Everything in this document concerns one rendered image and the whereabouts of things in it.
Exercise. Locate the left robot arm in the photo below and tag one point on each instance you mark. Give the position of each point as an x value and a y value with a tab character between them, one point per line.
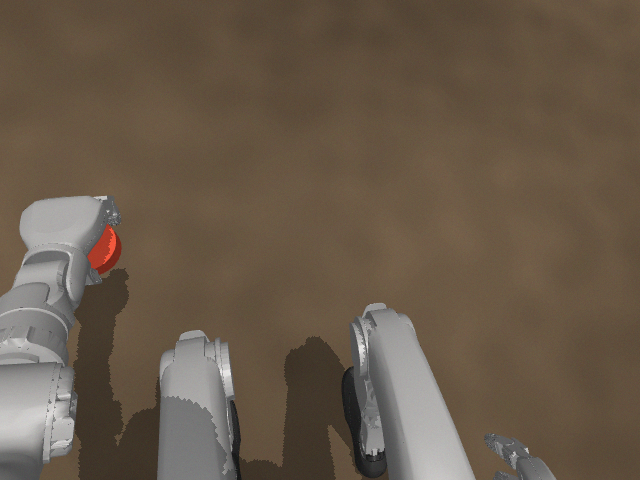
37	402

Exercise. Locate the right robot hand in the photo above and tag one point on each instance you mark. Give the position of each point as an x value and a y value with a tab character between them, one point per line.
517	456

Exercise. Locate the tin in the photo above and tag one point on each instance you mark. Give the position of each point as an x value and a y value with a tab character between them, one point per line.
106	252

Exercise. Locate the left robot hand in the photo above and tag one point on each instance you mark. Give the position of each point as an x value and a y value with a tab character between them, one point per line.
77	221

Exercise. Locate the right robot foot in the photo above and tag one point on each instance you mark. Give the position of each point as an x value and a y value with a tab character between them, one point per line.
368	465

